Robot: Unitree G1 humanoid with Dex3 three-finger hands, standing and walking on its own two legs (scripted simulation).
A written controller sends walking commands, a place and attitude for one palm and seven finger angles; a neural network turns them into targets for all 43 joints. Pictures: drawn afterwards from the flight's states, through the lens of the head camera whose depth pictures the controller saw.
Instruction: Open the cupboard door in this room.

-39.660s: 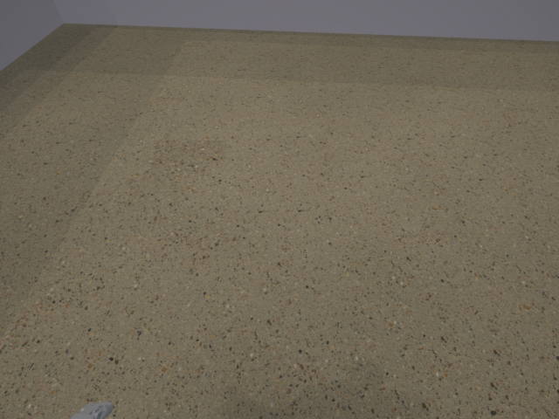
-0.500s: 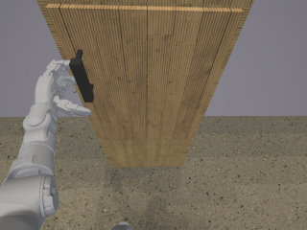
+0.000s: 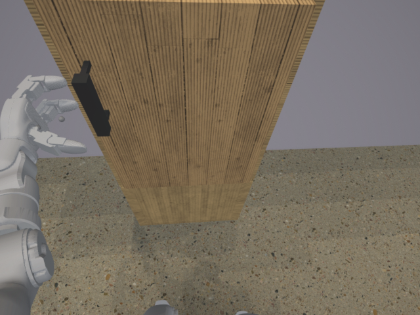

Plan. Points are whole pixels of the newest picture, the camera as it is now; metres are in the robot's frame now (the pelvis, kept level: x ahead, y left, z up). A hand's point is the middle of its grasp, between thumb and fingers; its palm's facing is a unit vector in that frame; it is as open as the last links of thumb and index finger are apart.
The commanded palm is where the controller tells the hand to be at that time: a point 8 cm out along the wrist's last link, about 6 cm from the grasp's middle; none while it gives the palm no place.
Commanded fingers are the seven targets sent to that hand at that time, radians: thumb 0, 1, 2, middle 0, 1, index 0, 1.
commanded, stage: move the hooked fingers beside the handle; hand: left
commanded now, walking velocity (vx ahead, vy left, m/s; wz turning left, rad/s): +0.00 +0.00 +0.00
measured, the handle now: (95, 100) +0.50 +0.21 +0.11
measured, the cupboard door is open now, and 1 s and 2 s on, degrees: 0 0 0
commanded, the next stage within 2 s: slide the fingers in behind the handle in 0.98 s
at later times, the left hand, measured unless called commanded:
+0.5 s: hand (54, 120) +0.44 +0.27 +0.11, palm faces +0.07 -1.00 +0.01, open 14.0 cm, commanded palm +0.42 +0.32 +0.11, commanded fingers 0.00 -0.50 0.30 -0.30 -1.20 -0.30 -1.20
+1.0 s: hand (52, 121) +0.44 +0.27 +0.11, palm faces +0.06 -1.00 +0.02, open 14.0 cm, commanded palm +0.41 +0.32 +0.11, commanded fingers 0.00 -0.50 0.30 -0.30 -1.20 -0.30 -1.20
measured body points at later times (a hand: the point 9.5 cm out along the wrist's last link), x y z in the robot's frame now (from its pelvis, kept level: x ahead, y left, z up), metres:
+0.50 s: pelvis +0.00 +0.02 +0.00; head +0.07 +0.03 +0.45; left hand +0.43 +0.33 +0.11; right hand +0.07 -0.25 -0.11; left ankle +0.04 +0.11 -0.70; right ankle -0.02 -0.11 -0.70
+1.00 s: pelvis +0.00 +0.01 +0.00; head +0.07 +0.03 +0.44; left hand +0.43 +0.33 +0.12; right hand +0.05 -0.26 -0.11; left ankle +0.04 +0.11 -0.70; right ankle -0.02 -0.11 -0.70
